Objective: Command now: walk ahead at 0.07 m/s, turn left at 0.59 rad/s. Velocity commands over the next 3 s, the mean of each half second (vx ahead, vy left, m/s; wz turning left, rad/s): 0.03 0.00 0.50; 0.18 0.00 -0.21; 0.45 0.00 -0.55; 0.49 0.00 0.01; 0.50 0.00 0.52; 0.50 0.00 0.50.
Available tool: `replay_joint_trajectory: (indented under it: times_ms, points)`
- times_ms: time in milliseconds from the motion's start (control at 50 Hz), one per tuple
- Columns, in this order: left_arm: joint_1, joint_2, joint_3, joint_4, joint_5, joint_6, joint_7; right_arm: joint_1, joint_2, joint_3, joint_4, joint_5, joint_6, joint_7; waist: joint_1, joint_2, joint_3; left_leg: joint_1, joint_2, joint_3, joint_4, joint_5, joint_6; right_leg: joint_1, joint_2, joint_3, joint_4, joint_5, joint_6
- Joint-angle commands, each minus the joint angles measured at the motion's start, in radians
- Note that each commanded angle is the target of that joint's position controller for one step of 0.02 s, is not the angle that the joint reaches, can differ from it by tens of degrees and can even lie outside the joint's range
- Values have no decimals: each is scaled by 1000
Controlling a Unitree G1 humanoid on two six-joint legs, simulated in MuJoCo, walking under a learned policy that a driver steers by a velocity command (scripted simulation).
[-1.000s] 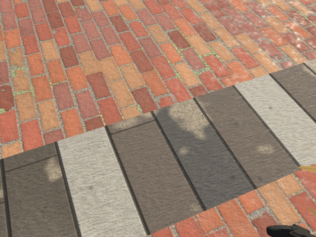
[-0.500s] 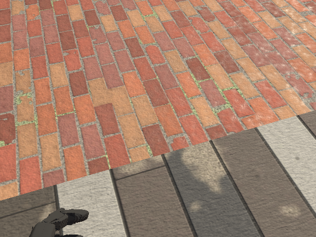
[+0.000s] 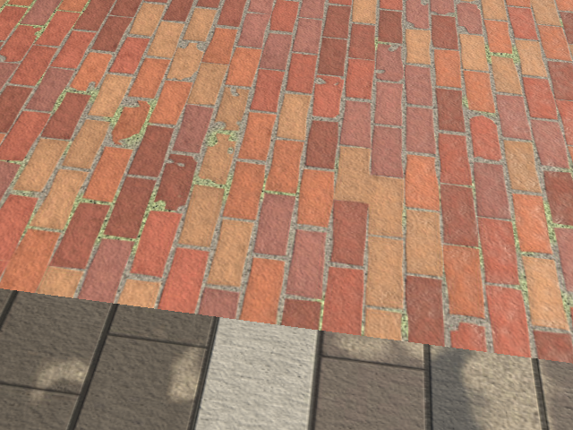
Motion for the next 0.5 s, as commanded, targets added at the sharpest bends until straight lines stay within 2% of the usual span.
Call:
replay_joint_trajectory:
  times_ms: [20,40,60,80,100,140,180,260,360,400,420,440,460,480,500]
  points:
    - [14,101,19,-105,9,25,3,225,-234,-78,-23,42,15,-34,-107,112,-291,475,389,-498,-221,555,288,-342,34,183,413,-62,21]
    - [-28,100,19,-106,5,23,5,154,-179,-61,-26,34,25,-40,-79,80,-175,358,321,-428,-262,436,236,-344,11,190,345,22,18]
    - [-40,105,21,-107,11,25,7,103,-148,-51,-29,31,30,-45,-49,88,-125,288,259,-385,-282,367,187,-320,0,195,277,77,19]
    - [-8,109,23,-96,21,35,6,74,-130,-46,-37,29,31,-46,-27,104,-123,235,219,-348,-291,347,164,-266,5,187,244,109,22]
    - [12,104,23,-87,24,44,4,74,-132,-46,-37,23,28,-42,-21,97,-144,215,204,-336,-290,357,156,-231,24,179,235,123,22]
    - [14,84,19,-89,16,53,1,88,-156,-55,-29,17,20,-35,-19,78,-170,206,190,-346,-292,321,152,-209,38,183,182,130,25]
    - [-20,74,16,-102,12,58,3,101,-172,-64,-25,14,22,-33,-33,93,-163,198,181,-380,-312,178,148,-216,44,190,111,138,27]
    - [-86,77,15,-126,9,58,5,124,-178,-72,-21,7,34,-30,-63,125,-140,184,169,-469,-343,-88,137,-210,62,207,-4,152,22]
    - [-56,73,10,-121,-9,40,13,112,-163,-69,-14,-2,40,-24,-62,148,-152,161,162,-508,-313,-33,106,-60,101,184,-183,126,-15]
    - [7,63,8,-106,-10,31,18,102,-155,-65,-5,9,45,-28,-29,142,-146,123,143,-515,-283,-21,68,61,115,169,-377,195,-45]
    - [28,69,9,-99,-3,23,24,109,-141,-59,1,19,44,-35,-16,114,-135,76,111,-497,-255,-85,25,136,94,185,-511,247,-63]
    - [8,133,18,-114,13,16,32,144,-95,-46,0,25,40,-40,-41,-39,-125,12,34,-414,-125,-231,-33,164,-82,373,-644,159,-102]
    - [-55,220,35,-139,22,14,25,114,-92,-47,-21,31,32,-45,-41,-215,-72,-107,-151,-191,49,-301,-70,96,-289,650,-736,167,-201]
    - [-62,185,32,-128,24,12,19,104,-146,-61,-8,-7,29,-47,-37,-140,-57,-29,-98,-200,240,-336,-82,-12,-312,626,-700,300,-256]
    - [-105,128,14,-131,13,7,15,134,-142,-65,15,-1,29,-41,-75,-90,-61,12,-96,-214,322,-292,-84,-33,-251,541,-675,388,-249]
Next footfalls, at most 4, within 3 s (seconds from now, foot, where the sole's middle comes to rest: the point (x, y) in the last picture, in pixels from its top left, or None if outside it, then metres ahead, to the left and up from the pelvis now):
0.44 right None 0.09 -0.12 -0.76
0.76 left None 0.00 0.07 -0.76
1.12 right None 0.28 -0.16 -0.76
1.66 left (330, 343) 0.63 -0.07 -0.76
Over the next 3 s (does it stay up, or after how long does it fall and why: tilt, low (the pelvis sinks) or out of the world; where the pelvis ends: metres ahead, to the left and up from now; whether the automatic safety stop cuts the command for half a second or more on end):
stays up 1.13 -0.11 0.02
